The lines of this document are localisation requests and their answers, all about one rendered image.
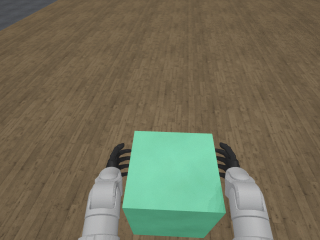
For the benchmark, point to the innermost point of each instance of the left robot forearm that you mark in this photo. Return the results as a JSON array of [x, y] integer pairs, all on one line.
[[103, 206]]

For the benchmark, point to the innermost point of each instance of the right robot forearm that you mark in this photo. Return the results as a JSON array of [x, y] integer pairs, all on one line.
[[247, 206]]

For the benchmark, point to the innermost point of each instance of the robot right hand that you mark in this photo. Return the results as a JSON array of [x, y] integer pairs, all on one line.
[[229, 158]]

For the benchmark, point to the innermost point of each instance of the carton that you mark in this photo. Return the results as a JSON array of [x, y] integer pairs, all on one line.
[[173, 186]]

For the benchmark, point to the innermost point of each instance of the robot left hand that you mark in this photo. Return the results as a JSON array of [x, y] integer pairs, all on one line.
[[114, 159]]

